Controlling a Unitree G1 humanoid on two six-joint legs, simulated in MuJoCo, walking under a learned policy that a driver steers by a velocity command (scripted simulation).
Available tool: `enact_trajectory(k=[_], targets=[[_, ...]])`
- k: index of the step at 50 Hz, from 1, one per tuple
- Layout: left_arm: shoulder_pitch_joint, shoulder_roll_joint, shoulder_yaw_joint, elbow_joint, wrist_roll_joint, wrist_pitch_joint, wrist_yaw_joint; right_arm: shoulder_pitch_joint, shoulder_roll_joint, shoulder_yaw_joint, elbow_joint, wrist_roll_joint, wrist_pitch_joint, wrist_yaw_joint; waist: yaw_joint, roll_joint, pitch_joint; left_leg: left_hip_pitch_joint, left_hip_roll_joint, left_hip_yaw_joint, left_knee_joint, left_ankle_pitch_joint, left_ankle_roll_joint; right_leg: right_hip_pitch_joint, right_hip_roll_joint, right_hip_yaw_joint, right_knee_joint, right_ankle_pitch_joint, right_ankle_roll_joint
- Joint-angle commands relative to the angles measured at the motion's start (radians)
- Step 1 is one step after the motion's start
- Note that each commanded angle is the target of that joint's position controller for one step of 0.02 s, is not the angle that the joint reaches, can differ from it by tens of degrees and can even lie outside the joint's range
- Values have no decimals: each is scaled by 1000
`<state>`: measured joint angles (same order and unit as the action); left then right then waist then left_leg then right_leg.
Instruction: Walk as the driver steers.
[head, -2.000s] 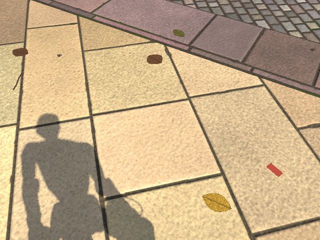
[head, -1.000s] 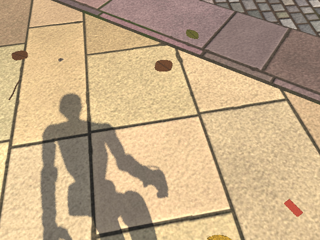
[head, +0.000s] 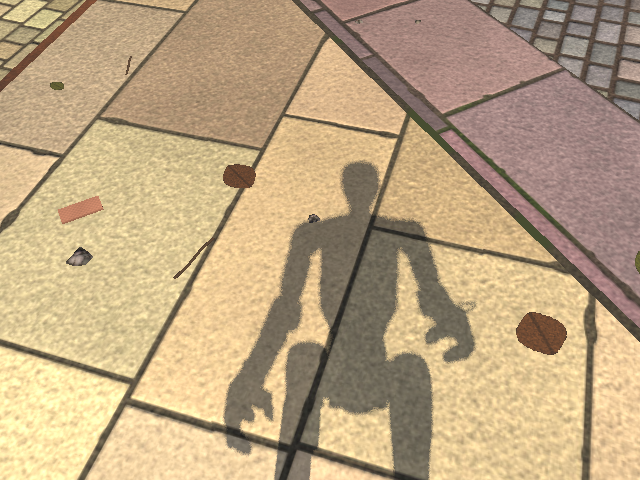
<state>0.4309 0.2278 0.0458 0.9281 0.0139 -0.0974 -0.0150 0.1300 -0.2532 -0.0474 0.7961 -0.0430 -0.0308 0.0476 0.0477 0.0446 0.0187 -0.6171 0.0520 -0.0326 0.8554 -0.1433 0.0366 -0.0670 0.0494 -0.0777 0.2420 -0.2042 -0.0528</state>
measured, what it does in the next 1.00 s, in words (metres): walks ahead, turning right: left foot, then right foot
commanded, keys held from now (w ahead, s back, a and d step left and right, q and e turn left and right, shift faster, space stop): w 0.32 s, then w+e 0.68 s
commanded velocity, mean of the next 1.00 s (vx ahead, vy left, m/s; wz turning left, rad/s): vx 0.50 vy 0.00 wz -0.24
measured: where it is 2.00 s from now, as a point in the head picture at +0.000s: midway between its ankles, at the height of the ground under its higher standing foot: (436, 272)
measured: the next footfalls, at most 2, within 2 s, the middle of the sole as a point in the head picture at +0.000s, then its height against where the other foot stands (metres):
left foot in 0.18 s outside the picture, level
right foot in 0.74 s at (391, 462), level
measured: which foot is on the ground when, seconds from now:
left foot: up 0.00-0.16, down 0.18-0.72, up 0.74-1.00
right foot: down 0.00-0.20, up 0.22-0.72, down 0.74-1.00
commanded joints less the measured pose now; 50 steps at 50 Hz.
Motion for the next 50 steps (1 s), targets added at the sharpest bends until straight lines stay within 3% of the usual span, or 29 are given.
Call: enact_trajectory(k=[1,4,6,8,9,10,11,12,13,14,15,16,18,21,26,30,33,35,36,37,38,39,40,41,42,43,45,47,50], targets=[[-10,125,21,-48,-4,-15,-1,-101,-7,18,-84,7,-15,7,-15,-136,34,68,-1,80,-160,83,-8,-63,-227,118,-103,350,-120],[39,148,25,-24,0,-6,3,-154,-31,16,-104,12,-18,-1,-2,-141,41,99,-15,98,-243,42,14,14,-268,132,-66,399,-115],[45,157,27,-12,2,4,8,-139,-43,11,-104,8,-24,-9,-17,-145,36,152,-37,108,-295,-19,41,63,-287,131,-3,501,-106],[42,155,24,-2,-4,16,12,45,-64,-5,-39,-5,-38,-23,-102,-107,-59,405,-89,127,-408,-10,79,55,-242,75,236,679,-76],[33,132,15,-18,-8,17,14,209,-115,-23,7,-22,-49,-34,-164,-64,-164,646,6,23,-413,-35,117,-84,-202,42,441,523,-53],[62,39,-9,-74,-28,15,8,329,-218,-47,16,-40,-53,-47,-176,132,-289,917,306,-384,-469,-138,203,-393,-85,-28,784,36,-8],[84,104,13,-61,-13,22,14,332,-232,-57,31,7,-36,-46,-159,168,-309,906,380,-630,-575,-118,266,-543,-13,54,952,-315,-11],[17,131,24,-68,2,28,14,243,-173,-43,22,25,-30,-42,-119,69,-158,793,325,-483,-577,-136,244,-603,-79,105,992,-250,-21],[-31,104,17,-76,3,23,6,174,-111,-27,14,27,-36,-37,-97,34,-65,661,274,-368,-614,-90,221,-594,-110,110,953,-178,-21],[-43,86,15,-71,1,27,2,133,-77,-17,13,24,-42,-35,-65,26,-20,571,219,-279,-653,-53,183,-549,-137,105,894,-134,-18],[-35,82,16,-65,16,39,-3,124,-58,-12,23,28,-49,-38,-39,41,4,507,184,-220,-678,4,162,-507,-151,101,856,-114,-7],[-19,68,14,-52,23,50,-10,129,-53,-10,32,26,-56,-40,-25,38,2,481,163,-177,-695,55,156,-474,-151,93,847,-92,2],[-31,60,17,-51,20,64,-20,167,-70,-16,53,29,-73,-42,-16,20,0,488,161,-116,-720,143,160,-494,-144,92,843,-47,11],[-141,58,20,-81,14,73,-25,223,-76,-19,82,27,-82,-46,-37,12,45,511,159,-35,-756,164,148,-598,-142,120,790,55,22],[-294,40,8,-129,14,69,-30,262,-66,-10,108,27,-85,-53,-63,12,75,554,141,94,-754,280,113,-614,-117,78,580,215,20],[-415,29,-6,-183,19,64,-39,333,-78,-9,146,24,-81,-68,-100,10,99,663,169,157,-711,430,98,-595,-99,-8,425,205,-16],[-387,44,0,-191,21,63,-36,327,-110,-13,157,19,-70,-81,-71,36,58,751,189,204,-567,790,80,-504,-37,-66,370,81,-71],[-258,74,17,-159,24,61,-28,310,-139,-21,156,14,-55,-86,-12,58,-29,771,196,230,-335,1006,76,-355,32,-94,350,-19,-120],[-131,100,33,-121,30,53,-24,302,-150,-24,149,18,-46,-85,44,45,-101,708,185,245,-140,926,66,-184,55,-77,280,-1,-149],[18,172,61,-86,44,50,-12,282,-142,-20,120,24,-47,-81,114,-23,-189,499,158,252,141,634,43,66,-66,104,233,-48,-207],[5,288,92,-99,39,56,-1,337,-28,0,57,36,-55,-56,38,-272,-271,40,-60,224,534,-314,-12,381,-377,649,187,16,-382],[21,268,90,-96,-2,69,-2,213,-107,-16,32,24,-66,-52,80,-123,-294,-87,-79,0,623,-349,-5,385,-388,801,78,15,-396],[-51,239,82,-95,-5,72,5,145,-95,-10,-2,33,-81,-47,48,-92,-139,-149,-14,-20,569,-241,1,261,-368,643,50,57,-356],[-95,183,68,-99,-5,71,6,144,-95,-8,-1,33,-89,-47,9,-23,-60,-102,20,-10,473,-179,-1,128,-330,553,24,155,-311],[-133,156,60,-103,-6,66,9,144,-91,-10,4,22,-80,-49,-29,0,-12,-45,41,-10,405,-169,-13,26,-279,474,10,252,-276],[-153,133,52,-104,-12,61,12,167,-83,-8,3,5,-59,-48,-61,-16,-10,19,51,-11,357,-169,-30,-43,-238,412,-5,313,-258],[-139,143,51,-102,-17,41,10,179,-65,-6,-3,-8,-24,-41,-80,-35,-22,57,51,5,289,-174,-56,-90,-199,360,-16,391,-252],[-110,174,58,-98,-16,33,9,131,-56,-4,-27,-8,-9,-36,-74,-54,-9,32,51,25,212,-120,-77,-115,-172,335,-34,388,-243],[-51,180,60,-93,-16,37,9,-6,-62,-3,-79,-5,-4,-33,-30,-82,21,-37,48,36,63,6,-97,-93,-146,341,-43,354,-206]])
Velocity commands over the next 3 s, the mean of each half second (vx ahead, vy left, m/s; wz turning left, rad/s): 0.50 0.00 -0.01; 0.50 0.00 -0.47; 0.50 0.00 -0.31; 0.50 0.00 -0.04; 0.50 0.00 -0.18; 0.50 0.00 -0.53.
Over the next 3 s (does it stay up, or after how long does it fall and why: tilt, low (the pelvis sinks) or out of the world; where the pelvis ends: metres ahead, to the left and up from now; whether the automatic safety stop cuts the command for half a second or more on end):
stays up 1.42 -0.52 -0.02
